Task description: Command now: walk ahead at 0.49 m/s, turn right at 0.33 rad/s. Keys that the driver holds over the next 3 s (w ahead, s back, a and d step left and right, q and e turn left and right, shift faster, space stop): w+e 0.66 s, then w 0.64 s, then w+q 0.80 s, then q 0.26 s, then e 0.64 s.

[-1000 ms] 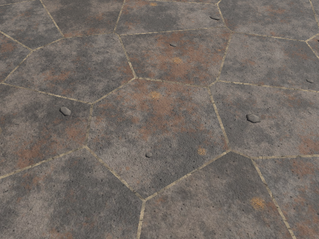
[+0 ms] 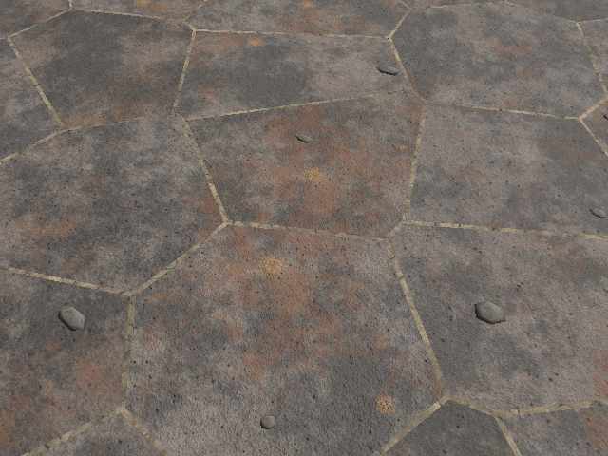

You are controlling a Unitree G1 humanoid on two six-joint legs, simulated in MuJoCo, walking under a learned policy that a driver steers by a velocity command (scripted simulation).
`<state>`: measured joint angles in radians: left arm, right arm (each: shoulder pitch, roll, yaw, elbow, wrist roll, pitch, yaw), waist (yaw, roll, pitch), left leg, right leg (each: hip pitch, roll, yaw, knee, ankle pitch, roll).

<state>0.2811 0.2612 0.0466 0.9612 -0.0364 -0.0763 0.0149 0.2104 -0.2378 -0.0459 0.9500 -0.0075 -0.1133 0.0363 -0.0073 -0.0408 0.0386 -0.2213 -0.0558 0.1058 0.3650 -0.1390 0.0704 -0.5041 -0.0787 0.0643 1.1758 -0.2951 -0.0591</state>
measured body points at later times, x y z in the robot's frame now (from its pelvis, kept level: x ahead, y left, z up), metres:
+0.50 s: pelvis +0.28 -0.09 -0.01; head +0.32 -0.11 +0.44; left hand +0.48 +0.14 -0.12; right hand +0.29 -0.37 -0.14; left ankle +0.20 +0.10 -0.63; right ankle +0.33 -0.16 -0.74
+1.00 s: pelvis +0.58 -0.13 -0.01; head +0.60 -0.13 +0.44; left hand +0.76 +0.09 -0.13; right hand +0.59 -0.43 -0.11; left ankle +0.68 -0.07 -0.74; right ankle +0.42 -0.19 -0.65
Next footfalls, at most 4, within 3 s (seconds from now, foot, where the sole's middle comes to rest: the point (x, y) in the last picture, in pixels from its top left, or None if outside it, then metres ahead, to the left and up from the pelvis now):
0.38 right None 0.37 -0.17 -0.78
0.88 left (348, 365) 0.71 -0.09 -0.78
1.40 right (480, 311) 0.86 -0.44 -0.78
1.94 left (403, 211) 1.21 -0.28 -0.78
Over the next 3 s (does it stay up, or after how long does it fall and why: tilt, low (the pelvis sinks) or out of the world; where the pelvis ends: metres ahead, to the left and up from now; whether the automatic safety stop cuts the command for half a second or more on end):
stays up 1.34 -0.38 0.00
